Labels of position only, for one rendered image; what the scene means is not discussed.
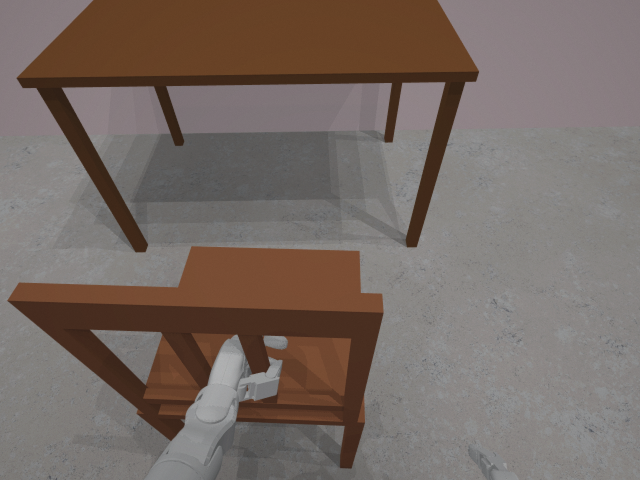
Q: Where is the right robot hand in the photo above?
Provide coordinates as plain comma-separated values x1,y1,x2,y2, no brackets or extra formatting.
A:
468,444,519,480

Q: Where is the left robot hand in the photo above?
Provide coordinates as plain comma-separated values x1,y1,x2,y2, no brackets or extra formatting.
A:
207,335,288,402

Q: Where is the table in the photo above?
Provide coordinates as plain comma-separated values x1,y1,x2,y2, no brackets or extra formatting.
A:
17,0,479,252

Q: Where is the chair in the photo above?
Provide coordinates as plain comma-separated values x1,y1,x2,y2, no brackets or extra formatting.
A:
7,246,384,469

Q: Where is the robot left forearm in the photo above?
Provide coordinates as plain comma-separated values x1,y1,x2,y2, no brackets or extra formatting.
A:
144,384,239,480

